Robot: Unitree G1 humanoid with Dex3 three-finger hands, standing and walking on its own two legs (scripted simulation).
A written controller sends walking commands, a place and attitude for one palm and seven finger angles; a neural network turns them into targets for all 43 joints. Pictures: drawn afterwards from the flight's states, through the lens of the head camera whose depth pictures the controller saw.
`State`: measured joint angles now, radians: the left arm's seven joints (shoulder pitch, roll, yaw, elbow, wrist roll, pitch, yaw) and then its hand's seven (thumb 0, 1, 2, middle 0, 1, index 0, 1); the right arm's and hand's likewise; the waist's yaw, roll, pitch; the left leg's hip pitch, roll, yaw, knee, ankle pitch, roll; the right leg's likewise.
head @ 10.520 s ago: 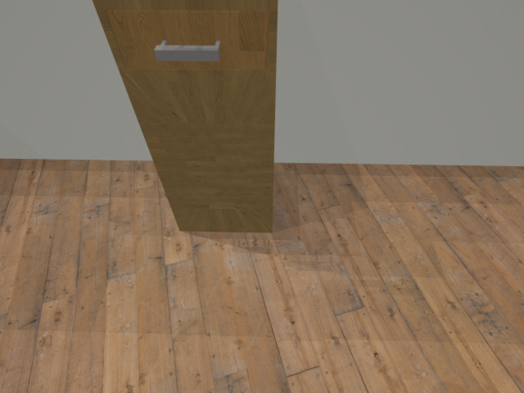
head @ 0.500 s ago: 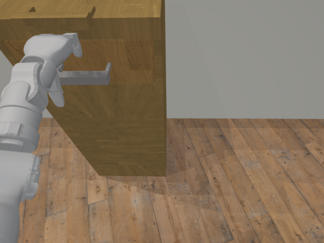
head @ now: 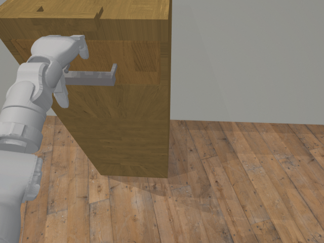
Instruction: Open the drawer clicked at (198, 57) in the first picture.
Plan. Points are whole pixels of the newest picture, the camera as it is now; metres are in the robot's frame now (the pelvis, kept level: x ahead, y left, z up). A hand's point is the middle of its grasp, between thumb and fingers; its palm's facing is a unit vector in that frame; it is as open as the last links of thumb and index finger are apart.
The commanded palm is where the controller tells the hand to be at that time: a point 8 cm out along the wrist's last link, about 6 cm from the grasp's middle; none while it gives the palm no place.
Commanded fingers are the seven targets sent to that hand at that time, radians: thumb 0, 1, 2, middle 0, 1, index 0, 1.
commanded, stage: move the hooked fingers above the handle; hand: left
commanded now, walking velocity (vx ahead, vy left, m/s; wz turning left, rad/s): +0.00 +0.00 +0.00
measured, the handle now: (88, 72) +0.53 +0.22 +0.12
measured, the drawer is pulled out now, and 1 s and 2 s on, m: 0.00 0.00 0.00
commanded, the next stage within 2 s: lower the fingers behind the handle in 0.34 s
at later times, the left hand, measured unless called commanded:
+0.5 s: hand (65, 69) +0.48 +0.24 +0.17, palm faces -0.05 +0.01 -1.00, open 13.8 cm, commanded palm +0.46 +0.24 +0.24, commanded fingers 0.00 -0.50 0.30 -0.30 -1.20 -0.30 -1.20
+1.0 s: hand (75, 75) +0.49 +0.23 +0.14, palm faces -0.01 -0.01 -1.00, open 13.7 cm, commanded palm +0.47 +0.24 +0.20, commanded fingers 0.00 -0.50 0.30 -0.30 -1.20 -0.30 -1.20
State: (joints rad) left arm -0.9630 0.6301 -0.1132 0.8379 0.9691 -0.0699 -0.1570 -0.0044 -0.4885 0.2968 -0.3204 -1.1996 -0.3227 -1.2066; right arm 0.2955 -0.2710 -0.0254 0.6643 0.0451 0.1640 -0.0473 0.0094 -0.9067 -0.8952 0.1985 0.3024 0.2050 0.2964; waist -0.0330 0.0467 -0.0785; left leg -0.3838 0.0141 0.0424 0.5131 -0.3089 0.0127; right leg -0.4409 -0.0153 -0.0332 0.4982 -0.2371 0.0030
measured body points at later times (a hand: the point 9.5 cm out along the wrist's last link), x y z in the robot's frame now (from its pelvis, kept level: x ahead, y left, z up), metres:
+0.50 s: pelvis -0.01 +0.00 +0.00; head +0.05 -0.02 +0.45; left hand +0.47 +0.24 +0.23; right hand +0.07 -0.25 -0.14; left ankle -0.04 +0.11 -0.73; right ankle +0.00 -0.12 -0.73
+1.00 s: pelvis -0.01 +0.01 -0.01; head +0.07 +0.00 +0.44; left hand +0.49 +0.23 +0.20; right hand +0.03 -0.26 -0.14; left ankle -0.04 +0.11 -0.73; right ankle +0.00 -0.12 -0.73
